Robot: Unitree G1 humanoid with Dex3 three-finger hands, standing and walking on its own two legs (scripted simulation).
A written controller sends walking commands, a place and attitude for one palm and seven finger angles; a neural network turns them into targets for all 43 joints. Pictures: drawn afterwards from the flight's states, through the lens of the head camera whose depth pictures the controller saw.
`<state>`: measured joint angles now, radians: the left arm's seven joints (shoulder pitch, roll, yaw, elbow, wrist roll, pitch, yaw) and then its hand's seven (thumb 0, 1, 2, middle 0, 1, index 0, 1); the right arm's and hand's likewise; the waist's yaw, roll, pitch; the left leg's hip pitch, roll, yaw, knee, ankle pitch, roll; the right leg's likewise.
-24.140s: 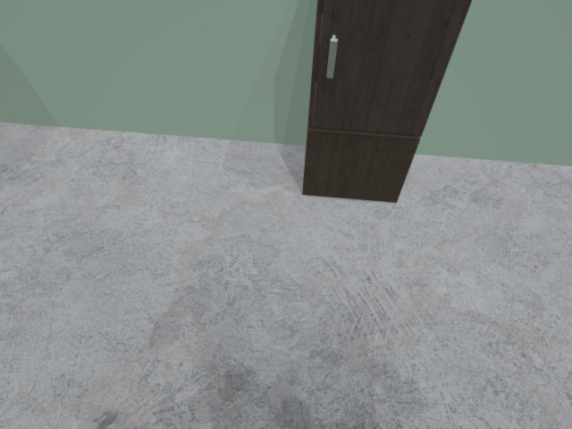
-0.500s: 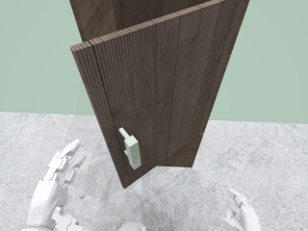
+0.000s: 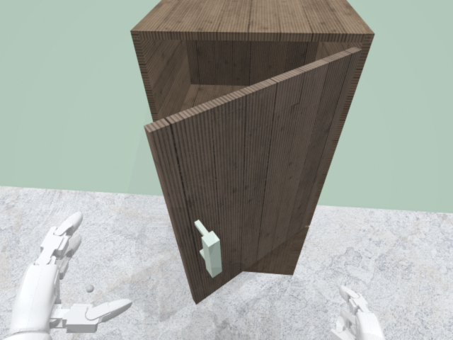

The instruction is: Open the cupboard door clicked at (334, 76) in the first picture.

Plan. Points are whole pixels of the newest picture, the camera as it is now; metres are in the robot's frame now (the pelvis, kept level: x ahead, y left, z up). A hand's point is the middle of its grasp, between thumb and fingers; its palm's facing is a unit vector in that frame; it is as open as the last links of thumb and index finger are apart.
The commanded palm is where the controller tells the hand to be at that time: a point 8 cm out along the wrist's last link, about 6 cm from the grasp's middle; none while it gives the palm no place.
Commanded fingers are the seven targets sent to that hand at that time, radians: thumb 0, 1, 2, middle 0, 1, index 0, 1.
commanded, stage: draw the hand back to the body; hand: left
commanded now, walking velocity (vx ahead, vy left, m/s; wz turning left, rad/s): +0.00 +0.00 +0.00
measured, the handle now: (206, 247) +0.30 +0.08 -0.02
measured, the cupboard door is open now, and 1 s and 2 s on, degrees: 41 41 41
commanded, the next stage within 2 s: step back with the hand held close in 0.78 s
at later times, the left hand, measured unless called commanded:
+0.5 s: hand (30, 229) +0.19 +0.26 +0.20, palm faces +0.46 -0.79 -0.40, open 8.1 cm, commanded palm +0.15 +0.30 +0.20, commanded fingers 0.00 0.90 0.90 -0.20 -0.30 -0.20 -0.30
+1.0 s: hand (51, 230) +0.20 +0.25 +0.19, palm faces +0.43 -0.79 -0.42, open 7.4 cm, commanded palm +0.15 +0.28 +0.20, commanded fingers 0.00 0.90 0.90 -0.20 -0.30 -0.20 -0.30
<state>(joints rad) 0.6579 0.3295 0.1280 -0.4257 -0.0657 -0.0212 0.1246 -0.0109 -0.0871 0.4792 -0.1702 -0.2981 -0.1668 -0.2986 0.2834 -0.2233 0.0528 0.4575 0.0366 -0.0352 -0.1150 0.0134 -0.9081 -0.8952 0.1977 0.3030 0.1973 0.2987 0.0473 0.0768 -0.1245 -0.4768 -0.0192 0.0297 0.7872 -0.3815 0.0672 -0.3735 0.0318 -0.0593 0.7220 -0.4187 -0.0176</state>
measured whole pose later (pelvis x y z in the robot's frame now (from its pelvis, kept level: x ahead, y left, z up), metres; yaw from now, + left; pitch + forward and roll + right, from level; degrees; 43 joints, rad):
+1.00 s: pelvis +0.00 -0.02 +0.03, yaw -1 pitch -3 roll -1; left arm 0.47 0.36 0.37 -0.36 -0.06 -0.12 0.11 0.01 0.89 0.90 -0.21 -0.30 -0.21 -0.30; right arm 0.19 -0.23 0.02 0.61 0.02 -0.07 -0.07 0.01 -0.91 -0.90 0.20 0.30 0.20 0.30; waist 0.05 0.07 0.01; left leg -0.18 0.00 0.04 0.47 -0.24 0.04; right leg -0.08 0.06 -0.03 0.37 -0.25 -0.04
